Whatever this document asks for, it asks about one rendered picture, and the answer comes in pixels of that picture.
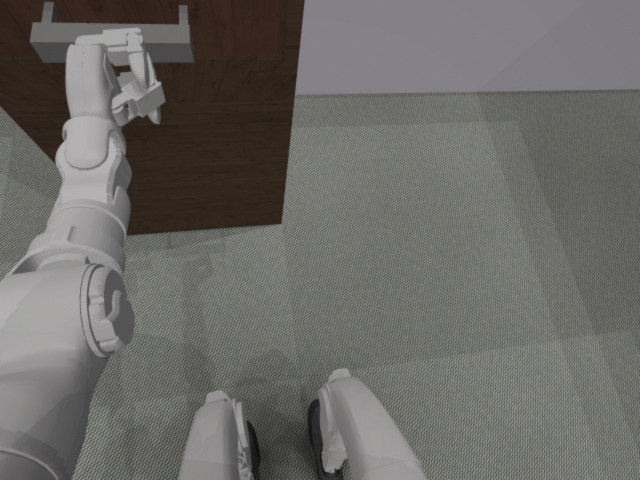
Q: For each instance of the right robot shin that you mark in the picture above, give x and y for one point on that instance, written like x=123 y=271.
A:
x=333 y=453

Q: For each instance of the left robot upper arm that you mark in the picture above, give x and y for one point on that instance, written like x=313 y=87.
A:
x=58 y=328

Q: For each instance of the robot right thigh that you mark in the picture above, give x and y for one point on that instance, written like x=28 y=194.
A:
x=375 y=446

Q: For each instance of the cabinet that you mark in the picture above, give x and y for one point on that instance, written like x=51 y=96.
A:
x=218 y=158

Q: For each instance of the robot left hand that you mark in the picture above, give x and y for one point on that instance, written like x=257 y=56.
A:
x=91 y=83

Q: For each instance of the handle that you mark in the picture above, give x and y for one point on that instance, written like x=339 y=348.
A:
x=165 y=43

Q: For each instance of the left robot forearm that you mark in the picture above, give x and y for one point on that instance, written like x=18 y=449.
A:
x=90 y=218

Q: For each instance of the drawer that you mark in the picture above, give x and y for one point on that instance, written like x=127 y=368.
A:
x=218 y=27

